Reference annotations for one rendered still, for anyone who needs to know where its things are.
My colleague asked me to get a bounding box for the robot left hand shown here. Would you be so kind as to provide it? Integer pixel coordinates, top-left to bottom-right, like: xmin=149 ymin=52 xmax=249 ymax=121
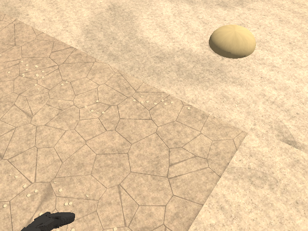
xmin=21 ymin=212 xmax=75 ymax=231

